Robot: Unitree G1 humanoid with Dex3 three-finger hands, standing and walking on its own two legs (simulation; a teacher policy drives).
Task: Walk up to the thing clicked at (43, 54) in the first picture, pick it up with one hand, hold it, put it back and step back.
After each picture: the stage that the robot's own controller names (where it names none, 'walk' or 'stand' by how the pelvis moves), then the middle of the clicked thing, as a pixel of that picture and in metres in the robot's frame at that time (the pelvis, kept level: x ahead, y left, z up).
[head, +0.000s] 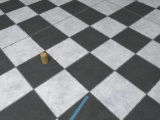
stand; (44, 58) +1.19 +0.41 -0.72
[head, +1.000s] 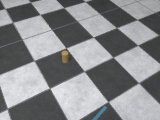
walk; (65, 56) +1.10 +0.20 -0.69
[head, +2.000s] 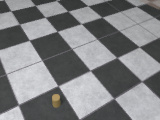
walk; (56, 100) +0.68 +0.17 -0.71
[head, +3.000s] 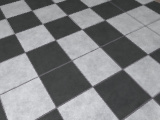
stand; out of the picture +0.42 +0.22 -0.70
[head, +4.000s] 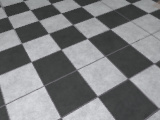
stand; out of the picture +0.39 +0.22 -0.72
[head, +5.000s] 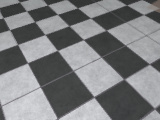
stand; out of the picture +0.40 +0.23 -0.73
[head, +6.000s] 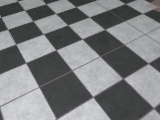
stand; out of the picture +0.38 +0.23 -0.73
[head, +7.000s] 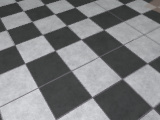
stand; out of the picture +0.38 +0.24 -0.73
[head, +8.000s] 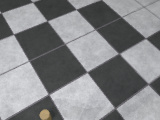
go down; (45, 116) +0.40 +0.23 -0.66
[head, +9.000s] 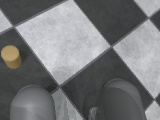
go down; (12, 57) +0.47 +0.25 -0.29
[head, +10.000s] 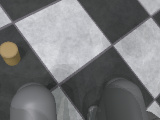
close in; (10, 54) +0.47 +0.25 -0.28
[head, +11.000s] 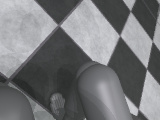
close in; out of the picture +0.45 +0.29 -0.23
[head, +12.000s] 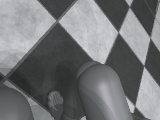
close; out of the picture +0.45 +0.29 -0.23
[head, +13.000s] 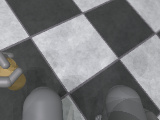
lift; (10, 75) +0.36 +0.25 -0.10
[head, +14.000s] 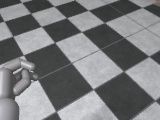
close; out of the picture +0.23 +0.30 -0.68
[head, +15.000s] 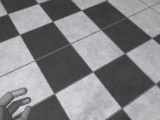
go down; out of the picture +0.22 +0.31 -0.65
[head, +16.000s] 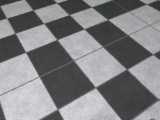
stand; out of the picture +0.20 +0.31 -0.67
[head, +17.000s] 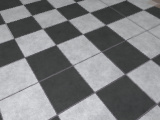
stand; out of the picture +0.18 +0.31 -0.68
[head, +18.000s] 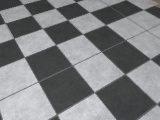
stand; out of the picture +0.18 +0.31 -0.68
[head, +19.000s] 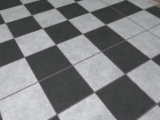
stand; out of the picture +0.18 +0.31 -0.68
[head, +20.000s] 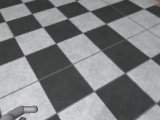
hold; out of the picture +0.19 +0.31 -0.68
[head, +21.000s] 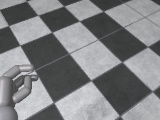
hold; out of the picture +0.20 +0.32 -0.68
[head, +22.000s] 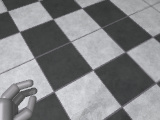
hold; out of the picture +0.22 +0.31 -0.64
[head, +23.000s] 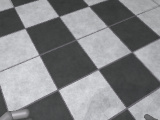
stand; out of the picture +0.22 +0.30 -0.62
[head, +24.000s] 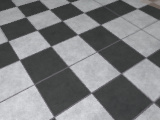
stand; out of the picture +0.19 +0.30 -0.68
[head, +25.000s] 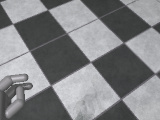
close; out of the picture +0.23 +0.31 -0.60
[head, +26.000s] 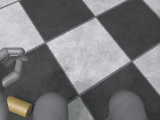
close; (18, 106) +0.30 +0.31 -0.37
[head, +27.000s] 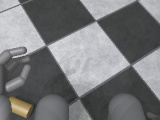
close; (19, 107) +0.30 +0.31 -0.39
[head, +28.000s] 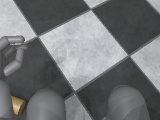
close; (10, 103) +0.31 +0.31 -0.33
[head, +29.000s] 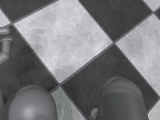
hold; out of the picture +0.30 +0.32 -0.28
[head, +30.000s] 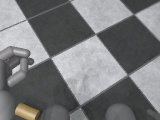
close; (27, 112) +0.31 +0.30 -0.47
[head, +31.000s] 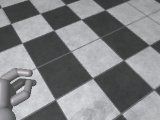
close; out of the picture +0.27 +0.30 -0.68
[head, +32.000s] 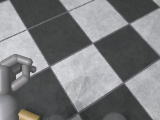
crouch; (29, 118) +0.30 +0.30 -0.54
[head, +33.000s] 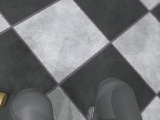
crouch; out of the picture +0.33 +0.31 -0.32
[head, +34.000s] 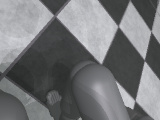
lower; out of the picture +0.29 +0.34 -0.26
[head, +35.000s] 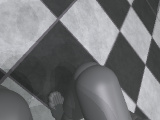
lower; out of the picture +0.29 +0.34 -0.26
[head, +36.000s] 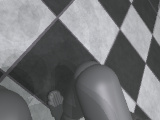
lower; out of the picture +0.30 +0.34 -0.26
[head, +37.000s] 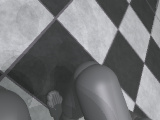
lower; out of the picture +0.30 +0.34 -0.26
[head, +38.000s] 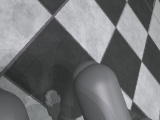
loosen; out of the picture +0.30 +0.34 -0.26
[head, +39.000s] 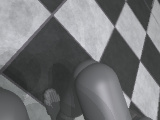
withdraw; out of the picture +0.31 +0.34 -0.26
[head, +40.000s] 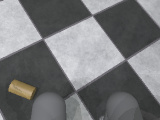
walk; (22, 89) +0.36 +0.29 -0.41
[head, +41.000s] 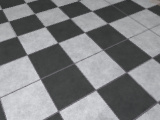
stand; out of the picture +0.30 +0.27 -0.68
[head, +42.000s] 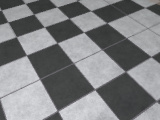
stand; out of the picture +0.31 +0.28 -0.69
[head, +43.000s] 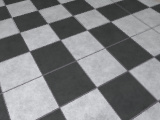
stand; out of the picture +0.32 +0.27 -0.70
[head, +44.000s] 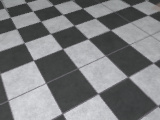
stand; out of the picture +0.34 +0.28 -0.75
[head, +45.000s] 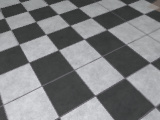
stand; out of the picture +0.30 +0.29 -0.75
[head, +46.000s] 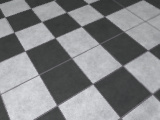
walk; out of the picture +0.32 +0.29 -0.74
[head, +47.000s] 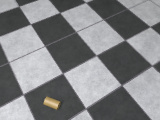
walk; (52, 103) +0.52 +0.24 -0.72
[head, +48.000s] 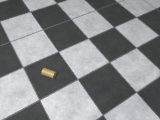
walk; (48, 73) +0.82 +0.28 -0.73
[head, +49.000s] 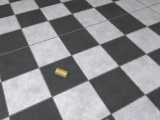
stand; (61, 73) +0.96 +0.23 -0.73
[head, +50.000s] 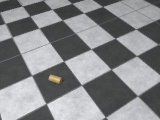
stand; (55, 79) +0.95 +0.27 -0.75
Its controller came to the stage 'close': yes
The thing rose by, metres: 0.23
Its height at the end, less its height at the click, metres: -0.02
